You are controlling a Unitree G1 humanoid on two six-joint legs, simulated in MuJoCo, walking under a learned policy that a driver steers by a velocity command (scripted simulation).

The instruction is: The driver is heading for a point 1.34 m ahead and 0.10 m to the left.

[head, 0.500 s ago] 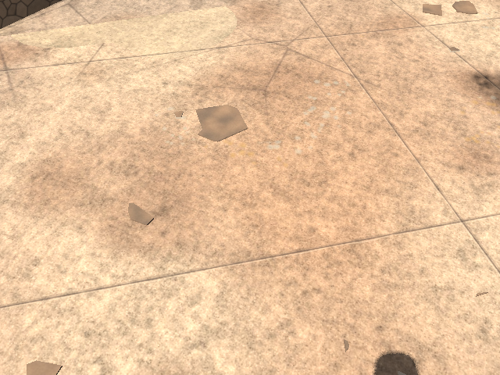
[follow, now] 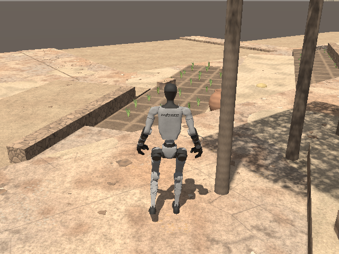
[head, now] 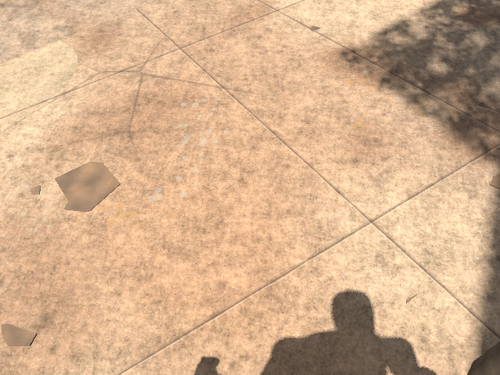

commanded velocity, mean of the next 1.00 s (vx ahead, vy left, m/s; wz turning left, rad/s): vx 0.50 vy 0.00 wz -0.17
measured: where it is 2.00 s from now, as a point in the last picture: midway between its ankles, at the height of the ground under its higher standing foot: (264, 173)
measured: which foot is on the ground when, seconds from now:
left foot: up 0.00-0.34, down 0.36-0.90, up 0.92-1.00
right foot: down 0.00-0.40, up 0.42-0.88, down 0.90-1.00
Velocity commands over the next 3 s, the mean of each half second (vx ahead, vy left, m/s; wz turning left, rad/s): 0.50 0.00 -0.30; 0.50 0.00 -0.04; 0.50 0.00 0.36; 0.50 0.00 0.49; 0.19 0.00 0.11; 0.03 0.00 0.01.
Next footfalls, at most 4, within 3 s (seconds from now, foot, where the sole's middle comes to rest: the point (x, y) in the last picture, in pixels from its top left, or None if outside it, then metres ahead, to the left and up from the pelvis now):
0.36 left None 0.40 0.13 -0.77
0.90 right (321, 296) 0.65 -0.15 -0.77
1.44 left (242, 206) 0.96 0.07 -0.77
1.92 right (279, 130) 1.29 -0.06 -0.77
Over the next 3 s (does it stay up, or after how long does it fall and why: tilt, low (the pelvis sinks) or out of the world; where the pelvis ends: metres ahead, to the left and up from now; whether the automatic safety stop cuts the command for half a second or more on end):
stays up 1.26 0.07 0.00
